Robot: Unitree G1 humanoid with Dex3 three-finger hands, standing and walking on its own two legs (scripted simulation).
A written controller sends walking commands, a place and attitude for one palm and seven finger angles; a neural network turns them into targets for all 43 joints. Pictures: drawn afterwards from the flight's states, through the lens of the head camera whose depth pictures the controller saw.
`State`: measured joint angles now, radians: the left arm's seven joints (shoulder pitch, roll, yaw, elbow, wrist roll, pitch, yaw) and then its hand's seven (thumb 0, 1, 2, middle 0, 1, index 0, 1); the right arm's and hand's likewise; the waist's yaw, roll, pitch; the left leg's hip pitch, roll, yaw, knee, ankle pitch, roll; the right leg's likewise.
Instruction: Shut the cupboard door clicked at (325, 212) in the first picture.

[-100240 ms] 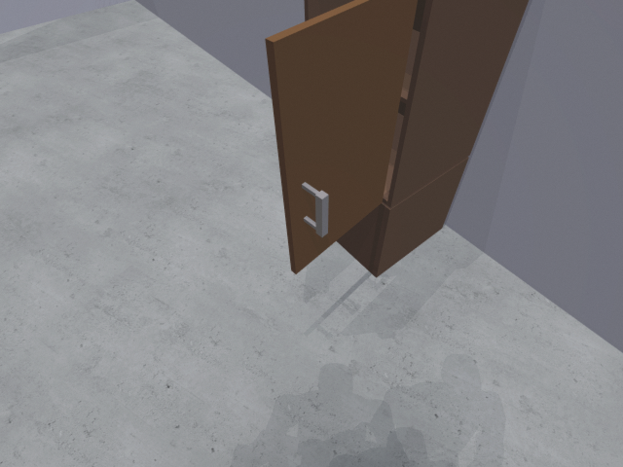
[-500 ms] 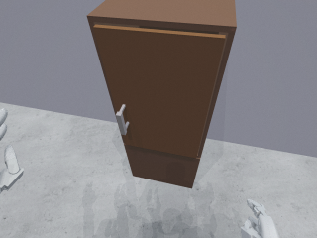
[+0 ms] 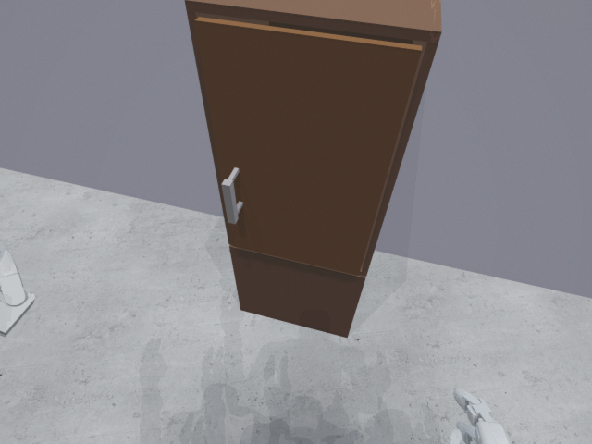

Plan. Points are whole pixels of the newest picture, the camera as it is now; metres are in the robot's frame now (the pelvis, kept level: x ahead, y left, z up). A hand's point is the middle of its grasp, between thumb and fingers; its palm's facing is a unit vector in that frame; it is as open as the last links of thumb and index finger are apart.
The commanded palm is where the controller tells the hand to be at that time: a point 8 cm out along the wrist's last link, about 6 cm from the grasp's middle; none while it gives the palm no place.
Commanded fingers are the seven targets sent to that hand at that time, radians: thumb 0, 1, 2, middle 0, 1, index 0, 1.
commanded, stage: step back with the hand held close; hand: left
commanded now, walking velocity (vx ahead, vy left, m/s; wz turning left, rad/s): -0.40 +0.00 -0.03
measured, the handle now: (233, 196) +0.64 +0.17 -0.09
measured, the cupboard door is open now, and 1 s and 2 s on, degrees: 0 0 0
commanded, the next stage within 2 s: stop stepping back and stand still in 0.68 s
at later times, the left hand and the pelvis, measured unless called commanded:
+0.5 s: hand out of the picture +0.12 +0.27 +0.19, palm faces +0.54 -0.68 -0.50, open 7.4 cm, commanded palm +0.05 +0.30 +0.19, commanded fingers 0.00 0.90 0.90 -0.20 -0.30 -0.20 -0.30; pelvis -0.06 -0.01 -0.01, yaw +7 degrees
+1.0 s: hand out of the picture +0.02 +0.24 +0.19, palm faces +0.37 -0.83 -0.42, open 7.4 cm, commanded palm -0.04 +0.28 +0.19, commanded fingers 0.00 0.90 0.90 -0.20 -0.30 -0.20 -0.30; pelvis -0.20 -0.01 +0.01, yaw -3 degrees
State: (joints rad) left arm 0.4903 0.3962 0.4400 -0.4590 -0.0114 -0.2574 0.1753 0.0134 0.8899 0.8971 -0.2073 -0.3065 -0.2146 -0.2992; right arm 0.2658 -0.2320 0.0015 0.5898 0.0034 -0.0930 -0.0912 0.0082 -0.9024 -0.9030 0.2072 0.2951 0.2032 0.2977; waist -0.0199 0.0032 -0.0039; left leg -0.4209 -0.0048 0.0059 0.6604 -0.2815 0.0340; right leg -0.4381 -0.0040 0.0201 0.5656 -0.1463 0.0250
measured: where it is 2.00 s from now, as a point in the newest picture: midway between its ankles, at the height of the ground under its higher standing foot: outside the picture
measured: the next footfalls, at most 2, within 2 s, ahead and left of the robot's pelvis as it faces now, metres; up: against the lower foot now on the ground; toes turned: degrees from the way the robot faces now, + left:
right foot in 0.46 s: +0.04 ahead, -0.13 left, +0.00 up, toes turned +13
left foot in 0.64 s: +0.01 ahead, +0.12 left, +0.00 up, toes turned +7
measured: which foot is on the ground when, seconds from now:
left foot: down 0.00-0.48, up 0.50-0.62, down 0.64-0.92, up 0.94-1.00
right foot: down 0.00-0.34, up 0.36-0.44, down 0.46-0.64, up 0.66-0.90, down 0.92-1.00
